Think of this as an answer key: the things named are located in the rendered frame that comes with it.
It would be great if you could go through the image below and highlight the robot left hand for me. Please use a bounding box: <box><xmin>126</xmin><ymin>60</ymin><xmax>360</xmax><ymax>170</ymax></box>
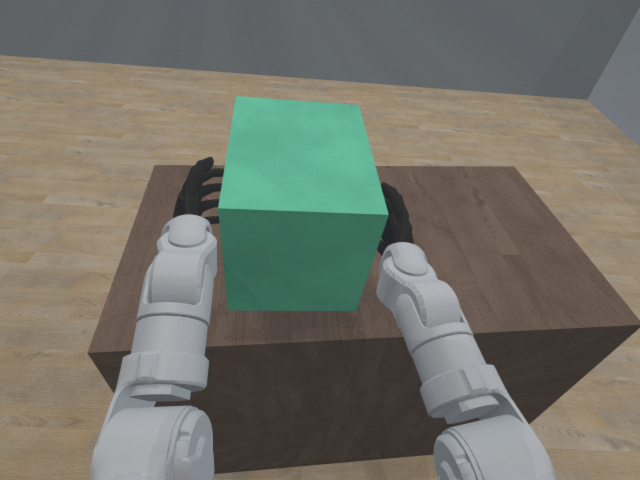
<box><xmin>173</xmin><ymin>157</ymin><xmax>224</xmax><ymax>224</ymax></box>

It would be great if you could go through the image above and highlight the pedestal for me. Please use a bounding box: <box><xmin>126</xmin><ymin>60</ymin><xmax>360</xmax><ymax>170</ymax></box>
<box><xmin>87</xmin><ymin>165</ymin><xmax>640</xmax><ymax>474</ymax></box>

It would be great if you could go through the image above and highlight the robot right hand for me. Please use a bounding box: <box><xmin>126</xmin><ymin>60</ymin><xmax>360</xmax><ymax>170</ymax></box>
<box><xmin>377</xmin><ymin>182</ymin><xmax>414</xmax><ymax>255</ymax></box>

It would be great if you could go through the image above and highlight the robot right upper arm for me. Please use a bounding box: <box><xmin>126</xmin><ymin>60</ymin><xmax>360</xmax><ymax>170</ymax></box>
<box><xmin>434</xmin><ymin>414</ymin><xmax>555</xmax><ymax>480</ymax></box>

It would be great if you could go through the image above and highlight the carton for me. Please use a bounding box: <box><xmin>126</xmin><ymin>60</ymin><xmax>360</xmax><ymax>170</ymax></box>
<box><xmin>218</xmin><ymin>96</ymin><xmax>389</xmax><ymax>311</ymax></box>

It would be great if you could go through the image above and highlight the left robot forearm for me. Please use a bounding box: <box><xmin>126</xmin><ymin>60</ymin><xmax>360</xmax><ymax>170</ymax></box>
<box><xmin>90</xmin><ymin>214</ymin><xmax>217</xmax><ymax>480</ymax></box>

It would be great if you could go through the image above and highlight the right robot forearm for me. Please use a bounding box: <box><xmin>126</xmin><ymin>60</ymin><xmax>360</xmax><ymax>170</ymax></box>
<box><xmin>376</xmin><ymin>242</ymin><xmax>556</xmax><ymax>480</ymax></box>

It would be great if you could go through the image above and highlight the robot left upper arm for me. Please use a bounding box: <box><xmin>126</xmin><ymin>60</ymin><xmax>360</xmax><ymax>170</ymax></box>
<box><xmin>91</xmin><ymin>405</ymin><xmax>214</xmax><ymax>480</ymax></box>

